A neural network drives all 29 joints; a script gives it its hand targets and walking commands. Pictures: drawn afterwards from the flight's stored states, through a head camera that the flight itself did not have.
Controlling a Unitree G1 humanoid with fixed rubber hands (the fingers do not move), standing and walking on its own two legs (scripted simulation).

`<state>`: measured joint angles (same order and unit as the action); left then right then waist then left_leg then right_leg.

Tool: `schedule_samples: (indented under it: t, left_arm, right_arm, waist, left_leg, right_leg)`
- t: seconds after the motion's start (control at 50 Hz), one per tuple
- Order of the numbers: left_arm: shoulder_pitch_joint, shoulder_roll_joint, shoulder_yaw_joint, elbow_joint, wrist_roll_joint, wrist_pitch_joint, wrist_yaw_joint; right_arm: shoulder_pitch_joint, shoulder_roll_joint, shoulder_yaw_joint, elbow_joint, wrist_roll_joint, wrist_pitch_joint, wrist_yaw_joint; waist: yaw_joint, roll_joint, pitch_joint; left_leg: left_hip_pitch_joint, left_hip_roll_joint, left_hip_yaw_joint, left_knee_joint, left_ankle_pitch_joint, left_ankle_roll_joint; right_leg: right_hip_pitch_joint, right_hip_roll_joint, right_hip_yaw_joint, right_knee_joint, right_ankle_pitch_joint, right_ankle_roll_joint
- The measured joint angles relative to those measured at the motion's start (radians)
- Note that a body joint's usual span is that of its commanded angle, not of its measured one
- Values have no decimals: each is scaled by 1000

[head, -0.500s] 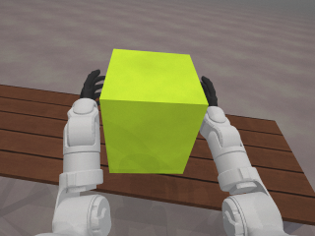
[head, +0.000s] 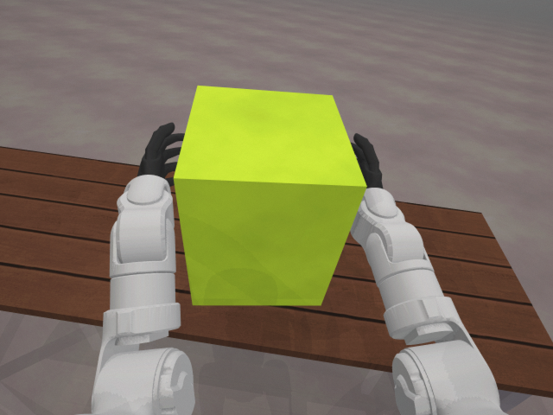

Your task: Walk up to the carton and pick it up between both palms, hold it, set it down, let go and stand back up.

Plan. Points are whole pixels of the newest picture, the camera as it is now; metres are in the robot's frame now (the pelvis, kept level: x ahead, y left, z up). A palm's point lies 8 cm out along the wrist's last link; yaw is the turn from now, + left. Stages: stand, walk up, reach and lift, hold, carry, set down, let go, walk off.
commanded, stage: hold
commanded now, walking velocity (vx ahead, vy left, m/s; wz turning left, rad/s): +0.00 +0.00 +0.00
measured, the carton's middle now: (262, 200) +0.39 +0.01 +0.16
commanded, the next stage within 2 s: none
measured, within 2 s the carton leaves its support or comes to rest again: neither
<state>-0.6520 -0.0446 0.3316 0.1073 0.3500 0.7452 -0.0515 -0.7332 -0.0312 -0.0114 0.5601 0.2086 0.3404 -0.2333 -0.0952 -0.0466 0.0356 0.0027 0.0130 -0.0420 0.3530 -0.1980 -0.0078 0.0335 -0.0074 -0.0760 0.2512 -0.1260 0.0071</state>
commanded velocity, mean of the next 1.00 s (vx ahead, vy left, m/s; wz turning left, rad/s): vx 0.00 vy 0.00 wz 0.00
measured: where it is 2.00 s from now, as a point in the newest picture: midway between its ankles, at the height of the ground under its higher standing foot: outside the picture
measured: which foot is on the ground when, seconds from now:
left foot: down 0.00-1.00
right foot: down 0.00-1.00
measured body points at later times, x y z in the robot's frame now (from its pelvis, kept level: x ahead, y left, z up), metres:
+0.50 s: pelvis +0.00 +0.00 +0.00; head -0.05 +0.02 +0.45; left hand +0.38 +0.15 +0.21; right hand +0.38 -0.14 +0.20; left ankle +0.01 +0.12 -0.75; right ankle +0.02 -0.12 -0.75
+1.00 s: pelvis +0.00 +0.00 +0.00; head -0.05 +0.02 +0.45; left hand +0.38 +0.16 +0.21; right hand +0.38 -0.14 +0.20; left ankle +0.01 +0.12 -0.75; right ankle +0.02 -0.12 -0.75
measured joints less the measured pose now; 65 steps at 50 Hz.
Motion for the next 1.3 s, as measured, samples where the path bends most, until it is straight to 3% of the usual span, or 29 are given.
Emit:
schedule_samples:
  t: [0.26,0.38,0.52,0.82,1.02,1.3]
  left_arm:
    - [-28,-7,19,42,7,-5,1]
    - [9,4,2,-5,-17,-12,1]
    - [-23,-4,23,53,8,-7,-4]
    - [11,-5,5,3,-5,-7,2]
    - [-12,6,10,28,-9,-5,1]
    - [6,-6,2,9,0,-7,4]
  right_arm:
    - [-16,-2,-12,29,-19,3,7]
    - [3,-8,22,-15,7,-1,-11]
    - [-21,9,-27,35,-29,11,9]
    - [-1,-13,22,-3,12,5,-4]
    - [-11,10,-15,18,-17,-2,4]
    - [0,-13,15,0,8,3,-2]
  waist:
    - [13,12,-3]
    - [0,12,-9]
    - [6,1,-16]
    - [1,11,-7]
    - [4,-2,-10]
    - [0,12,-4]
  left_leg:
    - [0,1,6,-16,10,0]
    - [-7,6,-4,1,1,-4]
    - [-2,0,2,-17,11,-1]
    - [7,3,2,-2,-3,0]
    - [-12,-2,2,-9,10,0]
    - [8,2,2,-2,-4,0]
  right_leg:
    - [-10,1,6,2,1,-3]
    - [-3,7,-3,-5,2,-4]
    - [-13,0,3,8,-4,-5]
    - [9,5,4,-3,-4,-2]
    - [-17,-1,5,8,-2,-2]
    - [11,5,6,-3,-5,-2]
